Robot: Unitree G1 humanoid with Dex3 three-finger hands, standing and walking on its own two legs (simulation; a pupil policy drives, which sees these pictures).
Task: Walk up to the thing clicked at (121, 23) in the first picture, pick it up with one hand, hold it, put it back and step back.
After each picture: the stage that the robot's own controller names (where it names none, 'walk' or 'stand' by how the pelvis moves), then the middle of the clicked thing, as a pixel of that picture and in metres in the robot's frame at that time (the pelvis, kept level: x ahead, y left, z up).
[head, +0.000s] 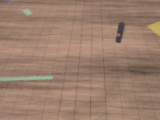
stand; (119, 33) +1.49 -0.39 -0.65
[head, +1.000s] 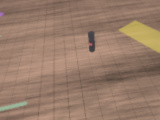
walk; (91, 42) +1.40 +0.03 -0.62
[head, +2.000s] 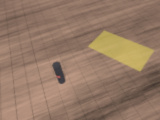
walk; (59, 73) +0.89 +0.30 -0.64
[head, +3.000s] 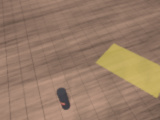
walk; (63, 99) +0.60 +0.22 -0.63
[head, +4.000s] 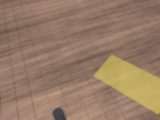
stand; (60, 119) +0.45 +0.23 -0.64
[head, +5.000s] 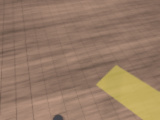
stand; out of the picture +0.44 +0.19 -0.65
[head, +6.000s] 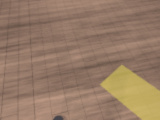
stand; out of the picture +0.40 +0.19 -0.65
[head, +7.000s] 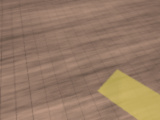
stand; out of the picture +0.38 +0.18 -0.66
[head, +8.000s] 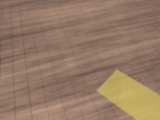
stand; out of the picture +0.37 +0.19 -0.66
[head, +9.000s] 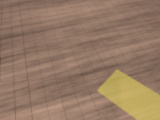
stand; out of the picture +0.37 +0.18 -0.66
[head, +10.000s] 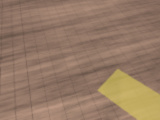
go down; out of the picture +0.37 +0.18 -0.66
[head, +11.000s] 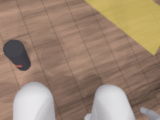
go down; (19, 57) +0.43 +0.25 -0.30
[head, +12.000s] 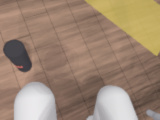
approach; (20, 58) +0.43 +0.27 -0.28
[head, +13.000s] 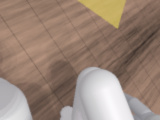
close in; out of the picture +0.39 +0.33 -0.16
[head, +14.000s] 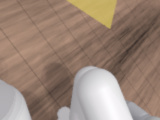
close; out of the picture +0.39 +0.33 -0.15
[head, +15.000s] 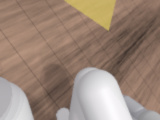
lift; out of the picture +0.36 +0.33 -0.15
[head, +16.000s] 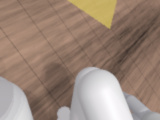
lift; out of the picture +0.34 +0.35 -0.15
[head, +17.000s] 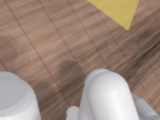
lift; out of the picture +0.31 +0.40 -0.14
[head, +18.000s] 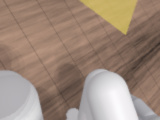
lift; out of the picture +0.30 +0.39 -0.15
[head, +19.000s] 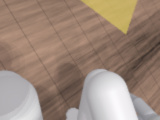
lift; out of the picture +0.30 +0.39 -0.16
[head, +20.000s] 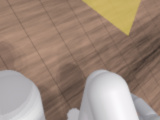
lift; out of the picture +0.30 +0.39 -0.16
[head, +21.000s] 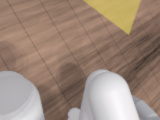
lift; out of the picture +0.30 +0.41 -0.14
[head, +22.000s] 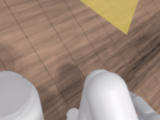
lift; out of the picture +0.31 +0.40 -0.14
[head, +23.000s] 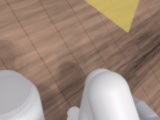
lift; out of the picture +0.28 +0.41 -0.15
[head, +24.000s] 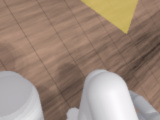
lift; out of the picture +0.30 +0.41 -0.15
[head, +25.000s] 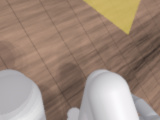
lift; out of the picture +0.29 +0.41 -0.16
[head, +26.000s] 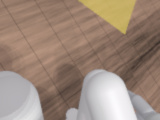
lift; out of the picture +0.30 +0.41 -0.15
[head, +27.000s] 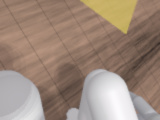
lift; out of the picture +0.29 +0.42 -0.15
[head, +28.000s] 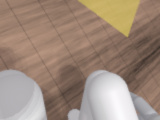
lift; out of the picture +0.29 +0.40 -0.15
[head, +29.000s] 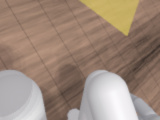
lift; out of the picture +0.30 +0.41 -0.16
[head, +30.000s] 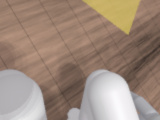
lift; out of the picture +0.29 +0.41 -0.16
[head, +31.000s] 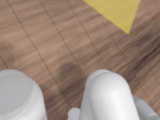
lift; out of the picture +0.30 +0.41 -0.15
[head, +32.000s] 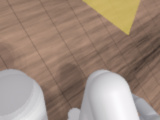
lift; out of the picture +0.29 +0.43 -0.15
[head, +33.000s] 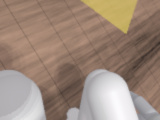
lift; out of the picture +0.29 +0.43 -0.15
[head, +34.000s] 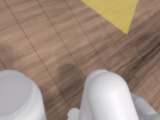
lift; out of the picture +0.29 +0.42 -0.15
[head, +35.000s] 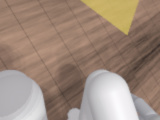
lift; out of the picture +0.29 +0.42 -0.15
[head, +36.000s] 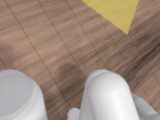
lift; out of the picture +0.29 +0.42 -0.15
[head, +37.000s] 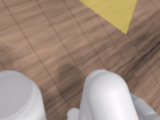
lift; out of the picture +0.30 +0.42 -0.15
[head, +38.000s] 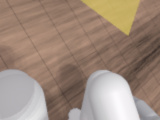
lift; out of the picture +0.30 +0.42 -0.15
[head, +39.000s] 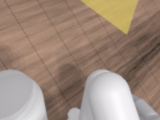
lift; out of the picture +0.29 +0.43 -0.15
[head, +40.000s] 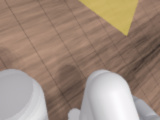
lift; out of the picture +0.29 +0.43 -0.15
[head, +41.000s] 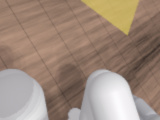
lift; out of the picture +0.29 +0.43 -0.15
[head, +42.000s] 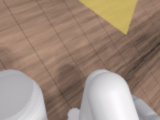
lift; out of the picture +0.29 +0.43 -0.15
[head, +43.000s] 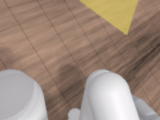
lift; out of the picture +0.29 +0.43 -0.15
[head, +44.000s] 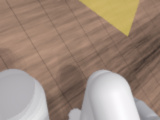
lift; out of the picture +0.29 +0.43 -0.15
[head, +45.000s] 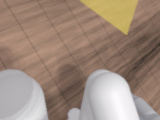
lift; out of the picture +0.29 +0.43 -0.15
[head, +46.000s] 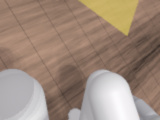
lift; out of the picture +0.29 +0.43 -0.15
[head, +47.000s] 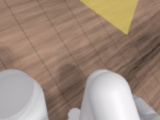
lift; out of the picture +0.29 +0.43 -0.15
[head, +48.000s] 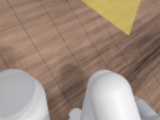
lift; out of the picture +0.29 +0.43 -0.15
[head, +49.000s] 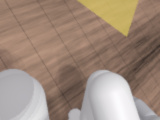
lift; out of the picture +0.29 +0.43 -0.15
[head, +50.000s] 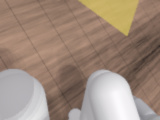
lift; out of the picture +0.29 +0.43 -0.15
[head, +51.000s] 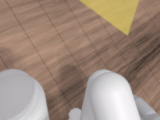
lift; out of the picture +0.29 +0.43 -0.15
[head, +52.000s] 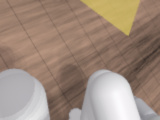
lift; out of the picture +0.29 +0.43 -0.15
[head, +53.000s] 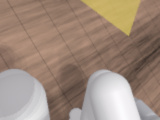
lift; out of the picture +0.29 +0.43 -0.15
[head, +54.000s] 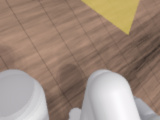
lift; out of the picture +0.29 +0.43 -0.15
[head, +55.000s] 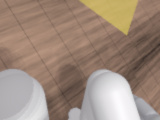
lift; out of the picture +0.29 +0.43 -0.15
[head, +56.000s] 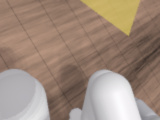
lift; out of the picture +0.29 +0.43 -0.15
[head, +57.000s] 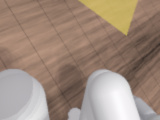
lift; out of the picture +0.29 +0.43 -0.15
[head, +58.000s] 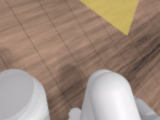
lift; out of the picture +0.29 +0.43 -0.15
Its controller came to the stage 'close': yes
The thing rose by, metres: 0.03
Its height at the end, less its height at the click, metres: +0.00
